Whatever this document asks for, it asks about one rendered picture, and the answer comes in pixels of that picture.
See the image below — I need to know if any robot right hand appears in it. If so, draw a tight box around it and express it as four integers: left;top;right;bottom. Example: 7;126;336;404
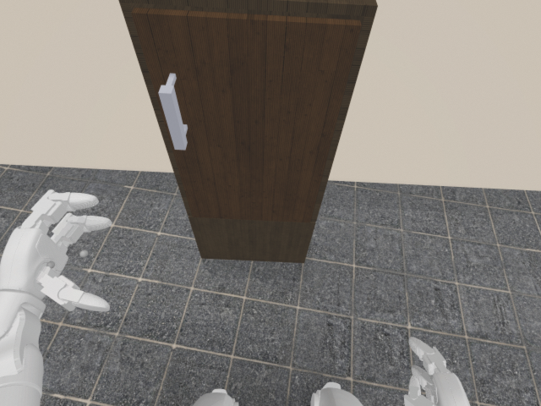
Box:
404;337;470;406

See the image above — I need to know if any robot left hand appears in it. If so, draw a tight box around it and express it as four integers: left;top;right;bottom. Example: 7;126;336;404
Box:
0;189;112;312

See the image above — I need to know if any right robot shin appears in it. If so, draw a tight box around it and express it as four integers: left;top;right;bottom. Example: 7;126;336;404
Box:
321;382;341;390

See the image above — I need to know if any robot left forearm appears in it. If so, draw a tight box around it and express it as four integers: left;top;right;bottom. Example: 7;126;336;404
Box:
0;289;46;406

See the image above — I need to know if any handle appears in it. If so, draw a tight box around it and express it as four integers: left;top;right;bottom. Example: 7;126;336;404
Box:
158;74;188;151

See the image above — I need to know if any right robot thigh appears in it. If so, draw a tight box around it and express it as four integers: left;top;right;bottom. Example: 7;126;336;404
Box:
310;387;363;406

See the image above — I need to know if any cupboard door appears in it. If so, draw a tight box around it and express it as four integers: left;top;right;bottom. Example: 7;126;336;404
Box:
131;8;361;222

